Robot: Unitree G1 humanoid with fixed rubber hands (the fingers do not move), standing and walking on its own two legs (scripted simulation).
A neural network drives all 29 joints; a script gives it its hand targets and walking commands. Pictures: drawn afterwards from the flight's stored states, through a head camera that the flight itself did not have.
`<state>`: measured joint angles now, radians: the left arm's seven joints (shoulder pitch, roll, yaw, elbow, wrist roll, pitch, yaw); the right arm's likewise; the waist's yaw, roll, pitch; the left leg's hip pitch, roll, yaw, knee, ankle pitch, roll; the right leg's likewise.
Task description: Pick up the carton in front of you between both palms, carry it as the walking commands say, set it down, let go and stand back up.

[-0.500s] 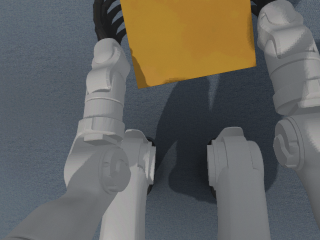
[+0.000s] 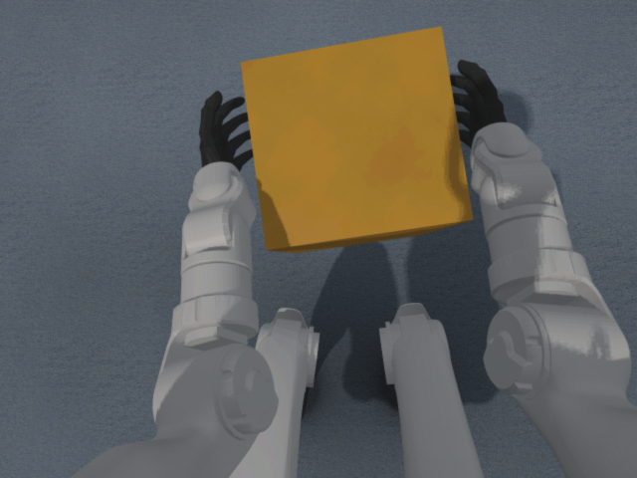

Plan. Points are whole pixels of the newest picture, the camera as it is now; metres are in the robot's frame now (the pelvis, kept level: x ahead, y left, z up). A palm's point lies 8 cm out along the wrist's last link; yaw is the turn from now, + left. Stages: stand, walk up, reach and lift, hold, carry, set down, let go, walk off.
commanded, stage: reach and lift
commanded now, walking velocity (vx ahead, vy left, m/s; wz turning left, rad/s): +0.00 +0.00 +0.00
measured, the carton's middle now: (351, 167) +0.49 -0.02 -0.14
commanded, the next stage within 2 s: none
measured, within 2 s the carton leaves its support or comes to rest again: neither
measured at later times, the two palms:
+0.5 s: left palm (134, 134) +0.44 +0.13 +0.10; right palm (551, 102) +0.45 -0.17 +0.09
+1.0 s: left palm out of the picture +0.41 +0.14 +0.25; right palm out of the picture +0.40 -0.16 +0.24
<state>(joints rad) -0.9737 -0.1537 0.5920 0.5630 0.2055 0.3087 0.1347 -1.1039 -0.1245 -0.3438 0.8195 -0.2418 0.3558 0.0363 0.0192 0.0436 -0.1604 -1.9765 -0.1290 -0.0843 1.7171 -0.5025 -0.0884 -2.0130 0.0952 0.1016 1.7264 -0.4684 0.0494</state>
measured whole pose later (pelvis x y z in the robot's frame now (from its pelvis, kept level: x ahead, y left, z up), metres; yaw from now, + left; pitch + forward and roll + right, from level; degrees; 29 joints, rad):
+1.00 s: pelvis +0.10 +0.00 +0.25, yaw -2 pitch +11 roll +0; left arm -0.32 -0.17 0.32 0.48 0.21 0.37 0.05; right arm -0.30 0.13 -0.26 0.49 -0.22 0.42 -0.04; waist 0.01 0.02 -0.15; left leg -0.54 -0.06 -0.15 0.66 -0.31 -0.02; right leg -0.56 0.06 0.13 0.65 -0.28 0.02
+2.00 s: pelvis +0.10 +0.00 +0.28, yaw -2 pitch -4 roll +0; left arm -0.30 -0.16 0.27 0.34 0.30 0.64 -0.01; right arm -0.26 0.15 -0.22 0.32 -0.29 0.69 -0.02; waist 0.00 0.01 -0.02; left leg -0.08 -0.03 -0.14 0.37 -0.21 -0.01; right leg -0.09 0.04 0.13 0.36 -0.19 0.01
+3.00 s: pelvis +0.20 +0.01 +0.28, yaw -2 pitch +5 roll -2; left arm -0.12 -0.13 0.09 -0.35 0.09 1.07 0.10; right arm -0.10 0.13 -0.08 -0.35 -0.10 1.11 -0.10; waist -0.02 0.03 -0.18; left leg -0.13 0.05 0.03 0.38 -0.34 0.00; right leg -0.38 0.00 -0.19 0.45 -0.27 0.02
